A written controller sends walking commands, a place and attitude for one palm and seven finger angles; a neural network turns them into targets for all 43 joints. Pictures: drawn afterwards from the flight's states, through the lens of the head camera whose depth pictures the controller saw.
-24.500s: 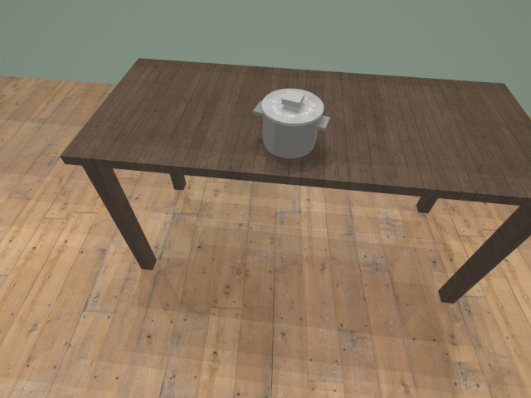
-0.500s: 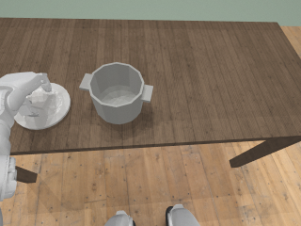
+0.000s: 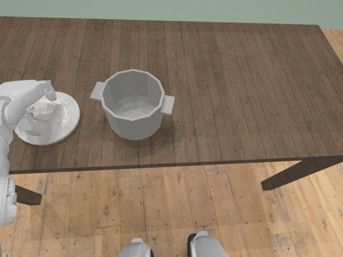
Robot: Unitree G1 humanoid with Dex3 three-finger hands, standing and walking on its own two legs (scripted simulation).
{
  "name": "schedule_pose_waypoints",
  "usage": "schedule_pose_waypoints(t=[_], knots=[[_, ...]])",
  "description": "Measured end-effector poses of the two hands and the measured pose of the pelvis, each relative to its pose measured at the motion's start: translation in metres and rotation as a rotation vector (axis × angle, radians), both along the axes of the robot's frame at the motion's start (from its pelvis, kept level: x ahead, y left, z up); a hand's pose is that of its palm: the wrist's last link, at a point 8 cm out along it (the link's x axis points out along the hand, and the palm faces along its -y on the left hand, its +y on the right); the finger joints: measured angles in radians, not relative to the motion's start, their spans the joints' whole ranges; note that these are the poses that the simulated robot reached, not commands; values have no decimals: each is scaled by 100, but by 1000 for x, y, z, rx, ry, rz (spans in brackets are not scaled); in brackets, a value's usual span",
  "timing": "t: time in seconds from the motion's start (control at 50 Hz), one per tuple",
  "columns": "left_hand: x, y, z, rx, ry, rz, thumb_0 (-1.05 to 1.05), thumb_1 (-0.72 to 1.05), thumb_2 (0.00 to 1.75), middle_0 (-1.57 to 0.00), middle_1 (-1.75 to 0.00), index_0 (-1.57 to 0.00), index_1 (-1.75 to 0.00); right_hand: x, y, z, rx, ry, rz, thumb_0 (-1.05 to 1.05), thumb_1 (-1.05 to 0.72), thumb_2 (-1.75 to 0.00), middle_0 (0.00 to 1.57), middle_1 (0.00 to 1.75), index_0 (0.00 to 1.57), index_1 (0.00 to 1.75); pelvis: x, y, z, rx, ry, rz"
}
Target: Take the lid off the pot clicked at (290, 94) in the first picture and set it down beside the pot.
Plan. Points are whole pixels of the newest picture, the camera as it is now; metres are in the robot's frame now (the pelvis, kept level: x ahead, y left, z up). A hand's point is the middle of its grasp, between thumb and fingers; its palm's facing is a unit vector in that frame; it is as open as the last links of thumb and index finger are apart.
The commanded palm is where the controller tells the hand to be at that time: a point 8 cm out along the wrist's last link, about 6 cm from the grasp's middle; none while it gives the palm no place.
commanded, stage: raise the empty hand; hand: left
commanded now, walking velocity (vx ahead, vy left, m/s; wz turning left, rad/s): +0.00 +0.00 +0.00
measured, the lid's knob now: (44, 112) +0.47 +0.31 -0.03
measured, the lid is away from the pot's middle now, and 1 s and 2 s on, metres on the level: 0.23 0.23 0.23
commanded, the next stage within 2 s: draw the hand back to the body in 1.18 s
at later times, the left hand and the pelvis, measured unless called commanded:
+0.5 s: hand (12, 101) +0.44 +0.32 +0.06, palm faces -0.45 -0.08 -0.89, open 10.9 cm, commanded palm +0.47 +0.32 +0.12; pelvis +0.01 +0.00 +0.02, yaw +0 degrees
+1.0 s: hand out of the picture +0.45 +0.33 +0.12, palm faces -0.41 -0.08 -0.91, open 10.9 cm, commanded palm +0.46 +0.32 +0.18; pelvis +0.02 +0.01 +0.03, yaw +1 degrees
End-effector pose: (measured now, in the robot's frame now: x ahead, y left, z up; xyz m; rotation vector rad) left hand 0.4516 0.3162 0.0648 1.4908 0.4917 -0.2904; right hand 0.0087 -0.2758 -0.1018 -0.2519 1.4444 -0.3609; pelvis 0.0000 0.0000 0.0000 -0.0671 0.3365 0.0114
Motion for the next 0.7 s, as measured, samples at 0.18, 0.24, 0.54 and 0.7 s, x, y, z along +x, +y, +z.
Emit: schedule_pose_waypoints(t=[0.18,0.24,0.54,0.7], knots=[[2,1,28,-5,-34,28,0,9,46,-31,-97,-31,-97,3,4,1,33,-14,-14,0,-90,-90,20,30,21,30,5,-1,6,5,-24,-3],[-1,0,28,8,-10,25,0,9,46,-31,-97,-31,-97,5,5,1,43,-26,-13,0,-90,-90,20,30,21,30,5,-1,7,7,-33,-5],[-4,8,59,2,-18,28,0,9,46,-31,-97,-31,-97,20,0,11,24,-75,11,0,-90,-90,20,30,21,30,9,-1,17,14,-68,-2],[-2,15,75,-22,-35,36,0,9,46,-31,-97,-31,-97,29,-1,18,4,-102,17,1,-90,-90,20,30,21,30,13,-1,21,15,-88,1]])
